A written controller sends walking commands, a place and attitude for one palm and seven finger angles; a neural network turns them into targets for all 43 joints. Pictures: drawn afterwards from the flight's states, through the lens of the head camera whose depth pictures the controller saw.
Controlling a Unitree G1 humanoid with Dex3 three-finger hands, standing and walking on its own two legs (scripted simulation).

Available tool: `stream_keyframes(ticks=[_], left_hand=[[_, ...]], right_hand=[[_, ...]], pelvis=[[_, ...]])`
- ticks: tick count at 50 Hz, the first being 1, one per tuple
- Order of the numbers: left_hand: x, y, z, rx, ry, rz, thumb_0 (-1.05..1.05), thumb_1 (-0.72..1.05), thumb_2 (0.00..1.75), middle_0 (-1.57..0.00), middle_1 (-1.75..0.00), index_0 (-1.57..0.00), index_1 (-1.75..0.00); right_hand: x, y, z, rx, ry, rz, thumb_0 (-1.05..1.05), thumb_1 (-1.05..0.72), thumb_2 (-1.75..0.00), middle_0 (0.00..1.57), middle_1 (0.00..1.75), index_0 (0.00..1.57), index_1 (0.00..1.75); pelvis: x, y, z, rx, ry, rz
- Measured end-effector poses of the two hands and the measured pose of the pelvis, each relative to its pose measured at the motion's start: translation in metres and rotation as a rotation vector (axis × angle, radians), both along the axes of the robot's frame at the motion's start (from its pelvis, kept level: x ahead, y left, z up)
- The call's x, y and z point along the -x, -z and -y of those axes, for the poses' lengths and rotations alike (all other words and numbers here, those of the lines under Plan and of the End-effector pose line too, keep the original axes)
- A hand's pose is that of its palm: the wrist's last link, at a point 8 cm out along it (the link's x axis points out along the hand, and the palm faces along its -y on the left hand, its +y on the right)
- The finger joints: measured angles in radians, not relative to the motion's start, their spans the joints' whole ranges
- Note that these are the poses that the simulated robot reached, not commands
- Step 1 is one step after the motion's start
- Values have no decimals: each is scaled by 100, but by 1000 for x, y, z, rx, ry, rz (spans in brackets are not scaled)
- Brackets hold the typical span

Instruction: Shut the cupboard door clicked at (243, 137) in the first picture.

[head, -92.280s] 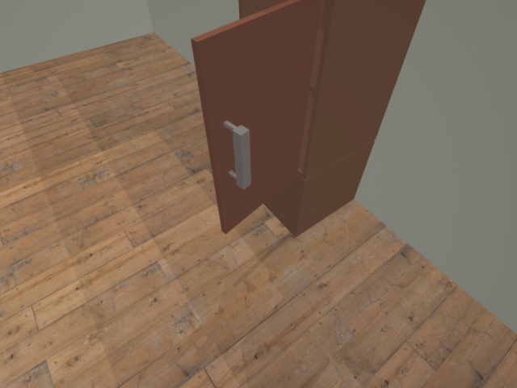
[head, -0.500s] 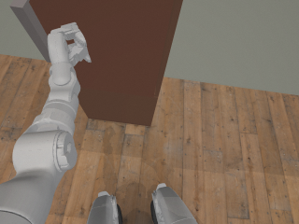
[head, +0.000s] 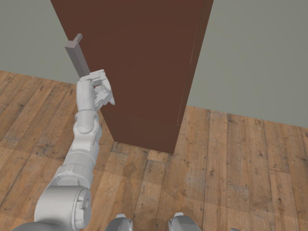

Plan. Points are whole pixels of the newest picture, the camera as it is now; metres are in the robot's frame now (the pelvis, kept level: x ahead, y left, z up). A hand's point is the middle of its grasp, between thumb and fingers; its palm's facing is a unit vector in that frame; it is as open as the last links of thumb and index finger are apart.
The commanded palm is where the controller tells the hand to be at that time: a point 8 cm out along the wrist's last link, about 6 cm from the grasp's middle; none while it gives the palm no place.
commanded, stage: draw the hand back to the body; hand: left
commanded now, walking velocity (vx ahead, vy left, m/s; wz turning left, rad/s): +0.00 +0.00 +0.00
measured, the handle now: (85, 63) +0.60 +0.18 +0.05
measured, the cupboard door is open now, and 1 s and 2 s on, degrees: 0 0 0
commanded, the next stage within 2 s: step back with the hand held close in 1.42 s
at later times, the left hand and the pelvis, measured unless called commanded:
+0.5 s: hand (56, 134) +0.31 +0.17 +0.14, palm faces +0.10 -0.98 -0.19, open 3.1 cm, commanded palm +0.27 +0.22 +0.16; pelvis -0.01 +0.00 +0.06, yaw +1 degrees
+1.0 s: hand out of the picture +0.21 +0.28 +0.23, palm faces +0.46 -0.80 -0.38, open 5.8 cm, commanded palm +0.15 +0.32 +0.25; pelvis +0.02 +0.01 +0.08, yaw +2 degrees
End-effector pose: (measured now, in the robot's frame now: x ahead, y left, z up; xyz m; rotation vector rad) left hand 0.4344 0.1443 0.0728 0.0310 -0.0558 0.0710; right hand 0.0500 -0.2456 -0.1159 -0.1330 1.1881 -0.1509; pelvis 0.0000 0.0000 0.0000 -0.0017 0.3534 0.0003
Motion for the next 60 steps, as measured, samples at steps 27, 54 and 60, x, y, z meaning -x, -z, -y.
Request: stream_keyframes(ticks=[27, 54, 60], left_hand=[[161, -87, -86, -182, -75, -53, 2, 90, 90, -111, -129, -110, -128], [287, -186, -179, -450, -458, 57, 2, 90, 90, -39, -50, -38, -49], [295, -177, -181, -426, -501, 25, 2, 90, 90, -27, -37, -27, -37]], right_hand=[[-97, -93, -14, 51, -32, 402, 1, -91, -90, 20, 30, 20, 30], [-160, -113, -60, -13, -202, 514, 1, -91, -90, 21, 30, 20, 30], [-154, -109, -53, 1, -205, 496, 1, -91, -90, 21, 30, 20, 30]], pelvis=[[7, -60, -4, -5, -16, 321], [-22, -76, -15, -6, -38, 403], [-17, -76, -12, -10, -46, 407]])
